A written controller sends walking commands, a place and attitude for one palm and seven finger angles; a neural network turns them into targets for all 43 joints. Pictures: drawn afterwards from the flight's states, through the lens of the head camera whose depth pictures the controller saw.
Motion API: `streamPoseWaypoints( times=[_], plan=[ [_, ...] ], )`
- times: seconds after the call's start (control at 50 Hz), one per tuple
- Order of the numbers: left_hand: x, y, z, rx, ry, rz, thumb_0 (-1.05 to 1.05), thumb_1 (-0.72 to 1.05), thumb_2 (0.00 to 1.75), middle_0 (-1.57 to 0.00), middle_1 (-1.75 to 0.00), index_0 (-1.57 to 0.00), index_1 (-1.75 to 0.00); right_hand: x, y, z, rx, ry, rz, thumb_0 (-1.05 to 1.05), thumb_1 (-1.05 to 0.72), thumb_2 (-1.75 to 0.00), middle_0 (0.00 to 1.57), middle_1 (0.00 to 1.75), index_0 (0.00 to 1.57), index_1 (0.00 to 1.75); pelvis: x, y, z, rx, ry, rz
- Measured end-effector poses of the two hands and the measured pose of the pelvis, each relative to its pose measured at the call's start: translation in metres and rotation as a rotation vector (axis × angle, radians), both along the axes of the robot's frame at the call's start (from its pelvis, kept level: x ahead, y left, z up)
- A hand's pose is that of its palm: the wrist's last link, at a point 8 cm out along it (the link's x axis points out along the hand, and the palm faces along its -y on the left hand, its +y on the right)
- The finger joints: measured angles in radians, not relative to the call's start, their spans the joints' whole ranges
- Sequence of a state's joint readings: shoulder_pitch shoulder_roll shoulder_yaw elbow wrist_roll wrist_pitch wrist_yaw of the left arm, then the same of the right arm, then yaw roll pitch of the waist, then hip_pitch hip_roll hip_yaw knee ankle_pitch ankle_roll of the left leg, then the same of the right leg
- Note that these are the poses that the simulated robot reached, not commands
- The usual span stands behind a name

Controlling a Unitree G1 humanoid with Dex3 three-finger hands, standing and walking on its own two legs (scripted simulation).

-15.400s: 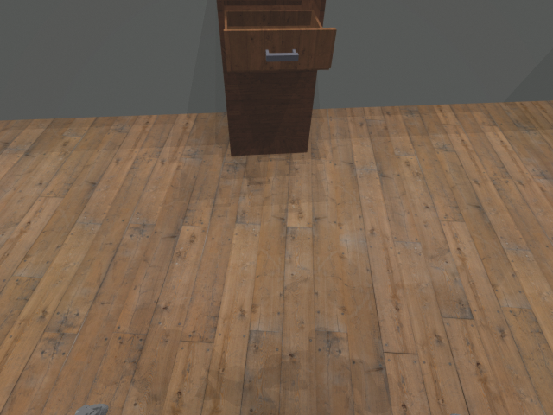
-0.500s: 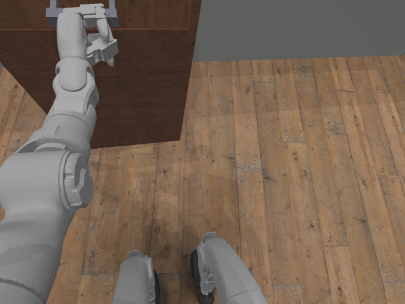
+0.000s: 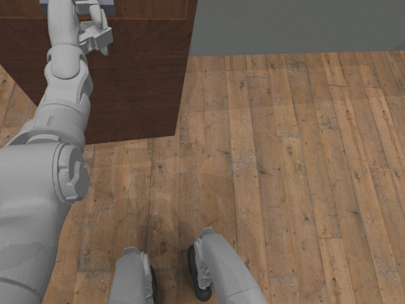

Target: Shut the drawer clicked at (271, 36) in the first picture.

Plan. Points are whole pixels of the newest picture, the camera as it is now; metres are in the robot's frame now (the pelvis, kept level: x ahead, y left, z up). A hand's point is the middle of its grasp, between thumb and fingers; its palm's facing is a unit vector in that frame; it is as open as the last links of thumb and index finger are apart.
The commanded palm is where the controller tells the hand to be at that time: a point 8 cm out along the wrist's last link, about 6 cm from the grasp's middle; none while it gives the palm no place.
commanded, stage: pull the fist back off the drawer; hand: left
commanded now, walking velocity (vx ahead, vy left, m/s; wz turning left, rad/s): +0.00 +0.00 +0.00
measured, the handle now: out of the picture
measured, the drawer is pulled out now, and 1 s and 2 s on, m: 0.00 0.00 0.00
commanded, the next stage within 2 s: draw the hand back to the body in 0.34 s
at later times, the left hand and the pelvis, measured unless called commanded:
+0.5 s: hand (100, 36) +0.57 +0.07 +0.08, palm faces +0.01 -1.00 -0.02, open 3.3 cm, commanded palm +0.52 +0.13 +0.10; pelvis +0.05 -0.01 +0.03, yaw +0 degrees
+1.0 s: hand (24, 100) +0.40 +0.14 +0.18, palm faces -0.02 -1.00 -0.09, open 3.3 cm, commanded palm +0.36 +0.20 +0.19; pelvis +0.06 -0.01 +0.09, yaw +1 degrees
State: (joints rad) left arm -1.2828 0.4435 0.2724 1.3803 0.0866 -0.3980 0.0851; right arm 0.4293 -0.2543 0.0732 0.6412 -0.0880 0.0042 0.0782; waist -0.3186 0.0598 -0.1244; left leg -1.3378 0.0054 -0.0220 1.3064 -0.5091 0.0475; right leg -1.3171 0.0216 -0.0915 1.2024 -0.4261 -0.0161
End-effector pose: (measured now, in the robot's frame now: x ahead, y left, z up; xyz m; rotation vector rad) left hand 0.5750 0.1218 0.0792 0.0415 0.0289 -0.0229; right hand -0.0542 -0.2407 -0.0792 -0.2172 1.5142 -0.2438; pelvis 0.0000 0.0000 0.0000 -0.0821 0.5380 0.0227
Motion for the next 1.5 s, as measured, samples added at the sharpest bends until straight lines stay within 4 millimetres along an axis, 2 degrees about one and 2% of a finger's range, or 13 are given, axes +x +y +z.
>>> streamPoseWaypoints(
  times=[0.1, 0.2, 0.46, 0.54, 0.68, 0.76, 0.84, 0.96, 1.08, 1.28, 1.38, 1.5],
  plan=[
    [-0.003, -0.004, 0.000, -0.009, -0.010, 0.007, 0.05, 0.77, 0.91, -1.40, -1.60, -1.40, -1.60, 0.005, 0.003, -0.001, 0.028, 0.007, -0.014, 0.00, -0.91, -0.89, 0.20, 0.30, 0.20, 0.30, 0.006, 0.000, 0.004, 0.006, -0.009, -0.007],
    [-0.006, -0.006, -0.001, -0.016, -0.005, 0.015, 0.04, 0.83, 0.90, -1.40, -1.60, -1.40, -1.60, 0.020, 0.001, 0.000, 0.048, -0.005, -0.021, 0.00, -0.91, -0.89, 0.20, 0.30, 0.20, 0.30, 0.016, -0.002, 0.011, 0.016, -0.020, -0.019],
    [-0.022, 0.004, 0.004, -0.016, -0.016, 0.028, 0.02, 0.90, 0.90, -1.40, -1.60, -1.40, -1.60, 0.091, -0.019, 0.006, 0.051, -0.095, 0.030, 0.00, -0.91, -0.89, 0.20, 0.30, 0.20, 0.30, 0.043, -0.011, 0.029, 0.037, -0.060, -0.016],
    [-0.031, 0.012, 0.011, -0.024, -0.050, 0.036, 0.02, 0.90, 0.90, -1.40, -1.60, -1.40, -1.60, 0.111, -0.026, 0.011, 0.041, -0.138, 0.029, 0.00, -0.91, -0.89, 0.20, 0.30, 0.20, 0.30, 0.049, -0.013, 0.034, 0.043, -0.074, -0.025],
    [-0.087, 0.040, 0.032, -0.004, -0.020, 0.032, 0.01, 0.90, 0.90, -1.40, -1.60, -1.39, -1.60, 0.157, -0.024, 0.035, 0.076, -0.266, 0.039, 0.00, -0.91, -0.89, 0.19, 0.30, 0.20, 0.30, 0.062, -0.015, 0.063, 0.056, -0.163, -0.031],
    [-0.119, 0.054, 0.052, -0.013, -0.041, 0.039, 0.02, 0.90, 0.90, -1.40, -1.60, -1.40, -1.60, 0.187, -0.023, 0.050, 0.071, -0.359, 0.086, 0.00, -0.91, -0.89, 0.20, 0.30, 0.20, 0.30, 0.064, -0.016, 0.075, 0.055, -0.221, -0.011],
    [-0.145, 0.061, 0.073, -0.011, -0.079, 0.014, 0.01, 0.90, 0.90, -1.41, -1.60, -1.40, -1.60, 0.216, -0.022, 0.063, 0.062, -0.460, 0.132, 0.00, -0.91, -0.89, 0.20, 0.30, 0.20, 0.30, 0.064, -0.015, 0.082, 0.055, -0.275, 0.006],
    [-0.181, 0.069, 0.093, -0.012, -0.077, -0.013, 0.01, 0.90, 0.90, -1.41, -1.60, -1.40, -1.60, 0.253, -0.014, 0.085, 0.065, -0.624, 0.174, 0.01, -0.91, -0.89, 0.20, 0.30, 0.20, 0.30, 0.060, -0.012, 0.090, 0.062, -0.349, 0.011],
    [-0.226, 0.080, 0.118, 0.140, -0.037, 0.060, 0.01, 0.90, 0.90, -1.41, -1.60, -1.40, -1.60, 0.280, 0.004, 0.111, 0.067, -0.721, 0.176, 0.01, -0.91, -0.89, 0.20, 0.30, 0.20, 0.30, 0.058, -0.010, 0.107, 0.075, -0.448, -0.002],
    [-0.285, 0.112, 0.161, 0.214, -0.054, 0.223, 0.01, 0.90, 0.90, -1.41, -1.60, -1.40, -1.60, 0.307, 0.033, 0.138, 0.093, -0.808, 0.275, 0.01, -0.91, -0.89, 0.20, 0.30, 0.20, 0.30, 0.058, -0.006, 0.126, 0.082, -0.563, 0.013],
    [-0.312, 0.123, 0.179, 0.241, -0.089, 0.275, 0.01, 0.90, 0.90, -1.41, -1.60, -1.40, -1.60, 0.310, 0.039, 0.142, 0.104, -0.824, 0.304, 0.01, -0.91, -0.89, 0.20, 0.30, 0.20, 0.30, 0.060, -0.005, 0.130, 0.083, -0.594, 0.014],
    [-0.343, 0.138, 0.200, 0.300, -0.130, 0.340, 0.01, 0.90, 0.90, -1.41, -1.60, -1.40, -1.60, 0.307, 0.037, 0.141, 0.104, -0.823, 0.314, 0.01, -0.90, -0.89, 0.20, 0.30, 0.20, 0.30, 0.063, -0.005, 0.132, 0.082, -0.612, 0.016]
  ],
)
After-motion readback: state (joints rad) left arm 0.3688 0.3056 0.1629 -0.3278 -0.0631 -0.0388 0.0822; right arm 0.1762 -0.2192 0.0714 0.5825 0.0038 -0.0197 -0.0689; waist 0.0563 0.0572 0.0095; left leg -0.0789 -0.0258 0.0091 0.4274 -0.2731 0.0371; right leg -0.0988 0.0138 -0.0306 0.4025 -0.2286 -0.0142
